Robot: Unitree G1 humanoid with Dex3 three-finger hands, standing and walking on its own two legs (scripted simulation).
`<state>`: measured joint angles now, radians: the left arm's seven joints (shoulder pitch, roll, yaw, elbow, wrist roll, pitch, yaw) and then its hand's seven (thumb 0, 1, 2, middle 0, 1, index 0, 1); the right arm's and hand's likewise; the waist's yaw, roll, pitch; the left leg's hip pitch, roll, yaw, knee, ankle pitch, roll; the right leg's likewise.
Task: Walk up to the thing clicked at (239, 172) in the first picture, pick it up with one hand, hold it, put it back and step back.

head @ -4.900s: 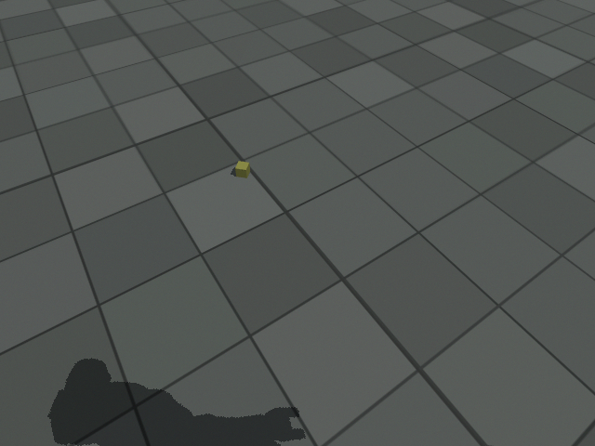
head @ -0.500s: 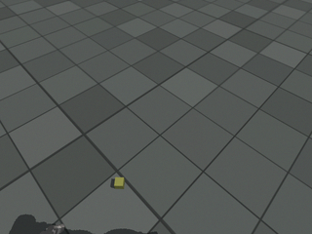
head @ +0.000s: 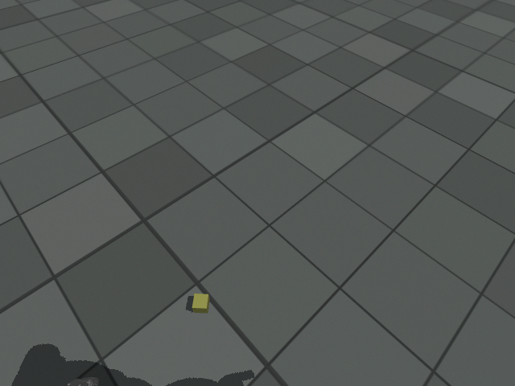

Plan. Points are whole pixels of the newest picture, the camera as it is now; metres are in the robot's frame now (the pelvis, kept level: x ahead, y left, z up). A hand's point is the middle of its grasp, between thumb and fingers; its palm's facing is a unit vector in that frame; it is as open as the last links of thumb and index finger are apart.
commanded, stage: walk up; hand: left
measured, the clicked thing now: (201, 303) +0.49 +0.20 -0.75
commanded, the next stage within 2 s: stand in 0.38 s
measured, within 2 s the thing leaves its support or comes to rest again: neither
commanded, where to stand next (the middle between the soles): +0.05 -0.02 m, yaw +1 degrees
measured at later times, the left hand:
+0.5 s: hand out of the picture +0.09 +0.25 -0.15, palm faces -0.01 -0.95 -0.31, open 7.4 cm
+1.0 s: hand out of the picture +0.07 +0.27 -0.15, palm faces -0.01 -0.94 -0.34, open 7.4 cm
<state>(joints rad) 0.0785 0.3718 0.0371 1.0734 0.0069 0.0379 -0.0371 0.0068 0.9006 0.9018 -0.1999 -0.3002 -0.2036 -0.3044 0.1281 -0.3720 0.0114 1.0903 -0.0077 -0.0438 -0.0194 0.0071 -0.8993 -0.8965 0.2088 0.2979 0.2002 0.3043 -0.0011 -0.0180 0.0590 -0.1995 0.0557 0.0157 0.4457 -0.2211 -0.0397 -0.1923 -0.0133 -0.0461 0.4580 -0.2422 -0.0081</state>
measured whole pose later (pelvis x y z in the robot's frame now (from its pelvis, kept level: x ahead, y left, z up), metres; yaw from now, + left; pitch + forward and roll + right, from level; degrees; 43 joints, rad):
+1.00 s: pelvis +0.00 +0.01 +0.01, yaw +0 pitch -2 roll +0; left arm 0.09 0.35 0.01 1.16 0.01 -0.01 -0.01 0.01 0.90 0.90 -0.20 -0.30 -0.20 -0.30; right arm 0.09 -0.35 0.00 1.16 -0.01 -0.01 0.01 0.01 -0.90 -0.90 0.21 0.30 0.20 0.30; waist 0.00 0.00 0.05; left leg -0.13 0.03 0.02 0.31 -0.16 -0.02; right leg -0.11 -0.03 -0.05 0.31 -0.17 0.02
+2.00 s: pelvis +0.01 +0.02 +0.01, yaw +1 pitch -2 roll +0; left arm 0.11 0.35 0.00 1.15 0.01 -0.01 0.00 0.01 0.90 0.90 -0.20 -0.30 -0.20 -0.30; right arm 0.10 -0.35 0.01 1.14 -0.01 -0.01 0.01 0.01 -0.90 -0.90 0.21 0.30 0.20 0.30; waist 0.00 0.00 0.05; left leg -0.11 0.03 0.02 0.31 -0.17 -0.02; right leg -0.09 -0.04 -0.05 0.30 -0.18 0.02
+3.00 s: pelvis +0.02 +0.02 +0.01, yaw +1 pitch -1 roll +0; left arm 0.11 0.35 0.00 1.13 0.01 0.00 0.00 0.01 0.90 0.90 -0.20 -0.30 -0.20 -0.30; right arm 0.10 -0.35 0.00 1.13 -0.01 -0.01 0.01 0.01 -0.90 -0.90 0.21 0.30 0.20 0.30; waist 0.00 0.00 0.05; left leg -0.11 0.02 0.02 0.32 -0.18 -0.01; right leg -0.09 -0.04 -0.05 0.30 -0.18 0.03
